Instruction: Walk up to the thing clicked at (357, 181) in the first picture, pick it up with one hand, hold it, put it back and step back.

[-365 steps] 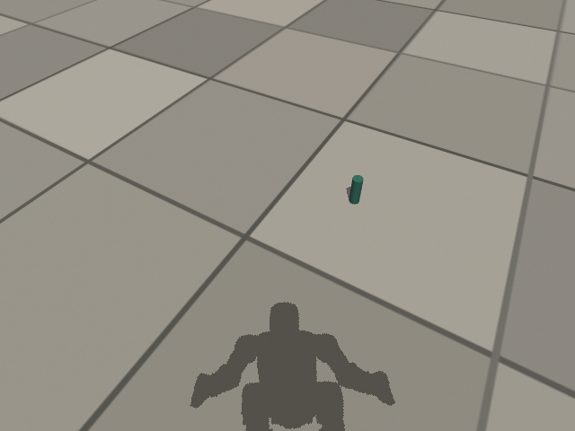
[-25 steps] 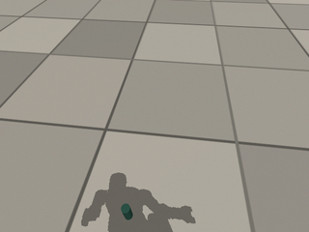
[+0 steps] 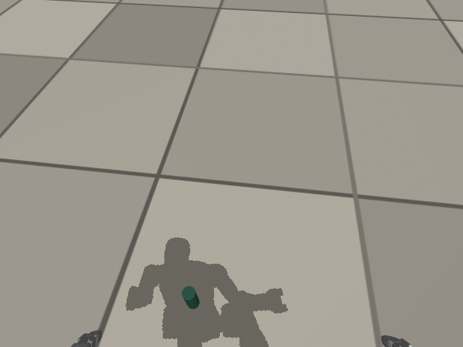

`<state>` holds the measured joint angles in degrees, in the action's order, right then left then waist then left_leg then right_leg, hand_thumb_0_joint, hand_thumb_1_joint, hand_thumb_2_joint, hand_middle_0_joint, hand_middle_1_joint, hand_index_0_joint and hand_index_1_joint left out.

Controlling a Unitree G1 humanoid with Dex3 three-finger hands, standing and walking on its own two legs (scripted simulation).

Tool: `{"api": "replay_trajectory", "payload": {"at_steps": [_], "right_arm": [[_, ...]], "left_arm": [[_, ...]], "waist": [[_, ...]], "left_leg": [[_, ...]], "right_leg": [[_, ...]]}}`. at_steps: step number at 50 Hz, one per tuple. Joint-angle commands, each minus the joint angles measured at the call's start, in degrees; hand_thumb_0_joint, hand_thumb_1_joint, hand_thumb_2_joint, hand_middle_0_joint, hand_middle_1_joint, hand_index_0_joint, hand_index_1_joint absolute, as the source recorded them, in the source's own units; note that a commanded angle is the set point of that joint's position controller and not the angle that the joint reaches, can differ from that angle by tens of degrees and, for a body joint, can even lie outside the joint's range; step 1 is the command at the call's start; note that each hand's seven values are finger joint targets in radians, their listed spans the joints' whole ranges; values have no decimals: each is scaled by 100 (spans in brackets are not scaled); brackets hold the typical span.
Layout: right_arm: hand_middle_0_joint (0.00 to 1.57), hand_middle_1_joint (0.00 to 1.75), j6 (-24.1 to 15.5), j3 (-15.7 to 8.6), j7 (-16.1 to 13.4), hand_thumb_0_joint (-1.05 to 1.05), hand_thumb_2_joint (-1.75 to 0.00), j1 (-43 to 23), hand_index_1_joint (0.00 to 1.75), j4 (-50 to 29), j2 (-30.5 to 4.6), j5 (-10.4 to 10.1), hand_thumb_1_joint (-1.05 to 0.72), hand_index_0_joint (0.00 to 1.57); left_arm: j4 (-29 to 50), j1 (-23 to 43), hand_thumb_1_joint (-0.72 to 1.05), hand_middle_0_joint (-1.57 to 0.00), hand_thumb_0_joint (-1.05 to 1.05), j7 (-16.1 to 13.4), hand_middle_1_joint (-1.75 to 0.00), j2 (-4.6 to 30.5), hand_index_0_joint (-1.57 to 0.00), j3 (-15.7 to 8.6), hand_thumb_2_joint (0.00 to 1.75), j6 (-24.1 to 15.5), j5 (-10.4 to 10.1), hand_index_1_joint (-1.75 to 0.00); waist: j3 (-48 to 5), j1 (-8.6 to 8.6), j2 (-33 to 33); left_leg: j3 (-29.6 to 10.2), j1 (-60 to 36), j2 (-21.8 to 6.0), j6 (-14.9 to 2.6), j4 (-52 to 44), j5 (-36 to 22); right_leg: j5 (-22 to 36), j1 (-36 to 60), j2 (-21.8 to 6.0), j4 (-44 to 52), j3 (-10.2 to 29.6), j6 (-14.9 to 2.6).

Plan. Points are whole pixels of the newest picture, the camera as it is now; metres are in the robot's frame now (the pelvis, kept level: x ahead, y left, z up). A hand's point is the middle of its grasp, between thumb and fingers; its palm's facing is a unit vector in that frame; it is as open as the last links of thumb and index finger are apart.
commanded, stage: go down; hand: left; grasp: from the side
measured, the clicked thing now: (191, 298) +0.37 +0.19 -0.70
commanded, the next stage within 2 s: none
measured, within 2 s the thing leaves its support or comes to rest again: neither
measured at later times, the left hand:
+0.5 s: hand out of the picture +0.15 +0.28 -0.20, palm faces +0.07 -0.95 -0.31, open 16.8 cm
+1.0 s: hand (105, 331) +0.20 +0.32 -0.28, palm faces +0.11 -0.97 -0.24, open 17.5 cm
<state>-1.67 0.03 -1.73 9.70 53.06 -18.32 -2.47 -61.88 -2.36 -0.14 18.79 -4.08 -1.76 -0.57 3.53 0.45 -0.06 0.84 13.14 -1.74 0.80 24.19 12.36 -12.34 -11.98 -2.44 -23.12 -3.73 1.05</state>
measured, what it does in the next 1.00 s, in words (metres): lowers itself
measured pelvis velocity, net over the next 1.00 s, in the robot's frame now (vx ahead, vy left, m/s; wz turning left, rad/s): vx -0.04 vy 0.00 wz -0.03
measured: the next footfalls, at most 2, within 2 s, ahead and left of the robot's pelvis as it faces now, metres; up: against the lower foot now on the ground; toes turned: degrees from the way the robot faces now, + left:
none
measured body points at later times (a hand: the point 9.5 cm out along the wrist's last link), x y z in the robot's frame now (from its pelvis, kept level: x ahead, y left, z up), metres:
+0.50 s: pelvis -0.01 +0.01 -0.08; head +0.08 +0.02 +0.36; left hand +0.15 +0.33 -0.18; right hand +0.13 -0.26 -0.17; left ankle +0.00 +0.13 -0.74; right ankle +0.00 -0.13 -0.74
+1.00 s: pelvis -0.04 +0.00 -0.18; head +0.12 +0.03 +0.24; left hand +0.19 +0.37 -0.26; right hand +0.16 -0.26 -0.27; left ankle +0.00 +0.13 -0.74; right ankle +0.00 -0.13 -0.74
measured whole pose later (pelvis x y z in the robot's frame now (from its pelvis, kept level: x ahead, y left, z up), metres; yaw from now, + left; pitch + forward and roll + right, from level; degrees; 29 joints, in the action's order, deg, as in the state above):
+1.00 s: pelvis -0.04 +0.00 -0.18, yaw -2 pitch +28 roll -3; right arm -11.4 -0.8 -2.7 7.3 32.6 -16.2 0.9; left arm -38.5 -1.5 19.2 27.7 -26.8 -10.7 -4.6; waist -9.2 1.2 1.5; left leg -2.5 79.7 -3.1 0.9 88.9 36.8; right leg -36.4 -77.5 -2.8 -86.5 -3.4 0.8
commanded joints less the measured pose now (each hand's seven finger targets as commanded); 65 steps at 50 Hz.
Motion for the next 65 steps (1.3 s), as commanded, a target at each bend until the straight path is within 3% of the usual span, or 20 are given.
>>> {"api": "replay_trajectory", "payload": {"at_steps": [1,2,4,11,13,15,17,19,24,27,33,35,36,40,44,47,50,55,62,65], "right_arm": [[20,30,-185,-385,-126,0,-92,498,30,-872,-743,82,-96,20],[20,30,-198,-446,-75,0,-91,527,30,-1027,-708,140,-95,20],[20,30,-207,-488,-37,0,-91,568,30,-1288,-657,121,-94,20],[20,30,-322,-544,75,0,-90,332,30,-1991,-603,129,-90,20],[20,30,-388,-562,68,0,-90,390,30,-2195,-558,136,-91,20],[20,30,-461,-573,21,0,-90,352,30,-2359,-577,128,-90,20],[20,30,-526,-577,-26,0,-90,405,30,-2440,-536,138,-90,20],[20,30,-594,-588,-71,0,-89,395,30,-2546,-538,143,-89,20],[20,30,-715,-558,-150,0,-89,397,30,-2618,-535,155,-88,20],[20,30,-775,-504,-207,0,-89,325,30,-2679,-474,175,-89,20],[20,30,-927,-475,-243,0,-90,266,30,-2778,-435,241,-91,20],[20,30,-972,-459,-236,0,-90,262,30,-2769,-428,253,-93,20],[20,30,-990,-456,-228,0,-90,228,30,-2809,-444,254,-93,20],[20,30,-1132,-482,-218,0,-91,173,30,-2709,-529,290,-94,20],[20,30,-1221,-453,-208,0,-90,47,30,-2704,-638,289,-93,20],[20,30,-1247,-461,-191,0,-90,26,30,-2656,-734,310,-91,20],[20,30,-1193,-499,-166,0,-90,47,30,-2503,-930,332,-90,20],[20,30,-1105,-507,-126,0,-90,-16,30,-2349,-1023,352,-89,20],[20,30,-1057,-417,-150,0,-90,7,30,-2151,-1038,350,-89,20],[20,30,-1069,-389,-161,0,-90,40,30,-2004,-1051,368,-89,20]], "left_arm": [[-43,709,26,-1,0,33,-8,1665,-2,-891,26,-84,334,-7],[64,411,19,-1,0,107,-8,1563,-3,-972,22,-33,427,-7],[188,34,12,-3,0,178,-8,1389,-4,-1033,18,70,476,-7],[1015,-86,-28,-5,0,406,-11,1514,-6,-1476,11,190,432,-10],[1692,-88,-34,-5,0,488,-13,1557,-6,-1576,12,88,394,-12],[2147,-52,-43,-6,0,567,-10,1419,-7,-1460,6,78,329,-9],[2653,-247,-49,-8,0,567,-9,1550,-8,-1651,4,104,286,-9],[2959,-458,-57,-8,0,617,-9,1277,-9,-1477,2,198,218,-9],[3636,-900,-61,-9,0,645,-7,1363,-9,-1624,0,518,159,-6],[3835,-1188,-59,-9,0,646,-6,1517,-9,-1812,0,669,152,-6],[4053,-1346,-57,-9,0,882,-5,1406,-9,-1902,0,590,-25,-5],[3922,-1419,-57,-9,0,952,-4,1611,-10,-2115,0,492,-52,-4],[3946,-1274,-54,-9,0,1022,-3,1552,-9,-2032,0,407,-64,-3],[3738,-412,-58,-9,0,1318,-4,1836,-9,-2298,0,-144,-202,-4],[3255,107,-61,-8,0,1691,-9,2152,-8,-2610,2,-885,-384,-9],[3168,347,-61,-8,0,1941,-11,2334,-8,-2775,4,-1320,-503,-11],[2852,326,-59,-7,0,2133,-12,2696,-7,-3104,8,-1515,-525,-12],[2792,684,-59,-6,0,2361,-13,3011,-6,-3520,10,-1738,-705,-13],[2410,1682,-54,-6,0,2755,-14,3478,-6,-3815,11,-1989,-875,-14],[2019,2107,-51,-6,0,2938,-14,3561,-6,-3752,11,-2092,-874,-14]], "waist": [[-1249,67,187],[-1524,-110,-42],[-1620,-181,-205],[-1615,-72,-238],[-1970,-84,-364],[-1920,57,-428],[-2207,14,-496],[-2332,109,-310],[-2404,138,-388],[-2270,72,-439],[-2467,125,-494],[-2422,45,-489],[-2323,140,-493],[-2495,192,-568],[-2830,87,-523],[-3440,-14,-707],[-4019,-236,-873],[-4294,-324,-871],[-4461,-103,-507],[-4106,-9,-569]], "left_leg": [[165,552,247,-153,523,-569],[153,715,265,-112,685,-698],[153,807,265,-74,868,-837],[19,1916,145,-82,1852,-210],[0,2104,133,-96,2149,-53],[-40,2287,84,-94,2314,185],[-109,2268,36,-80,2433,209],[-150,2325,0,-82,2615,42],[-225,2544,-36,-64,2912,-99],[-187,2804,0,-96,3036,313],[-196,3090,4,-104,3576,-235],[-178,3332,22,-128,3760,-150],[-182,3449,21,-128,3793,68],[-226,4085,24,-157,4409,421],[-298,4877,52,-158,4949,1043],[-362,4994,37,-129,5321,998],[-494,4813,13,-87,5622,238],[-573,5170,12,-106,6006,408],[-408,6293,46,-224,6783,859],[-412,6694,20,-207,6905,1554]], "right_leg": [[695,-407,152,-447,139,-163],[739,-377,149,-671,135,-210],[795,-533,196,-897,148,-250],[38,-1723,257,-1860,108,-246],[-98,-1979,223,-2180,149,-246],[-291,-2404,251,-2422,134,-233],[-332,-2565,248,-2627,105,-239],[-214,-2658,272,-2796,81,-220],[-183,-2916,255,-3074,68,-215],[-473,-3057,231,-3109,103,-205],[-77,-3393,204,-3585,95,-208],[-139,-3597,182,-3728,116,-208],[-306,-3757,188,-3798,123,-216],[-621,-4567,177,-4422,172,-217],[-1169,-5268,157,-5022,226,-230],[-1197,-5607,147,-5467,280,-255],[-793,-6007,162,-6005,133,-312],[-955,-6498,188,-6431,114,-326],[-1218,-6635,195,-6712,250,-279],[-1784,-7103,203,-6826,260,-284]]}}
